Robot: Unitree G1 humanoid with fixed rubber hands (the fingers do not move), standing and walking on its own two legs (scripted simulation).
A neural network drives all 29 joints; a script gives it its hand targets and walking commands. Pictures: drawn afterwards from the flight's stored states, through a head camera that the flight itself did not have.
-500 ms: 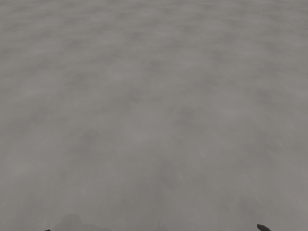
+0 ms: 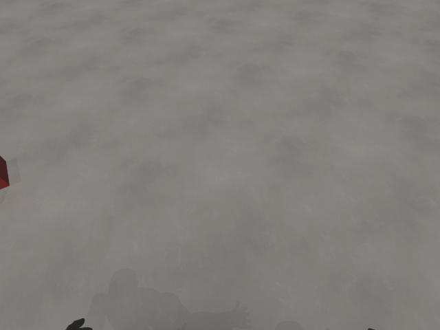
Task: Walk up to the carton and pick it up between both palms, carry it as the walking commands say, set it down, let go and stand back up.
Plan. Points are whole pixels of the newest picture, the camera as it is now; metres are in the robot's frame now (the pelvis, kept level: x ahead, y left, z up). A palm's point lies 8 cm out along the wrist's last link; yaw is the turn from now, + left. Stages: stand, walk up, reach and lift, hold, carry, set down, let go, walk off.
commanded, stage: walk up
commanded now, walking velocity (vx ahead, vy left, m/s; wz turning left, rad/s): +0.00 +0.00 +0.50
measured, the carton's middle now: out of the picture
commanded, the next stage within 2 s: none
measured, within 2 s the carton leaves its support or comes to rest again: neither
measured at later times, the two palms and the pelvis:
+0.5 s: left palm out of the picture +0.03 +0.33 -0.12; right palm out of the picture +0.14 -0.21 -0.10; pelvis -0.02 +0.03 +0.01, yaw +17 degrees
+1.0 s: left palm out of the picture -0.16 +0.34 -0.10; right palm (214, 241) +0.33 +0.01 -0.11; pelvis +0.06 +0.14 -0.01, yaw +30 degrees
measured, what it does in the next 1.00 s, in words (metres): steps to the left, turning left: left foot, then right foot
